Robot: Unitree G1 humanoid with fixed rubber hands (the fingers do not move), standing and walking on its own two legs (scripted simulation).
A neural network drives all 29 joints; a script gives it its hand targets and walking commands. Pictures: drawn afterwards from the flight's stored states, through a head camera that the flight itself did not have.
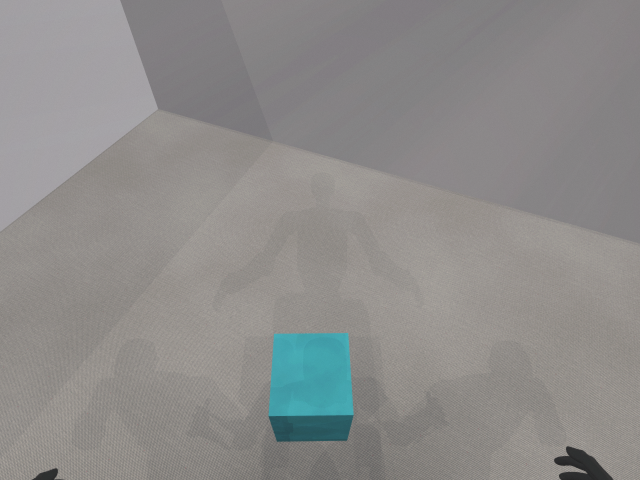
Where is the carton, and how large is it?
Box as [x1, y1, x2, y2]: [269, 333, 353, 441]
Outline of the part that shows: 274,334 269,418 277,441 346,440 353,415 347,333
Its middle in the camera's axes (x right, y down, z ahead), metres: -0.02 +0.40 +1.07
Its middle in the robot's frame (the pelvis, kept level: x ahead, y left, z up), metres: +0.45 +0.03 -0.61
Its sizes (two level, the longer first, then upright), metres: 0.210 0.200 0.250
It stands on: the floor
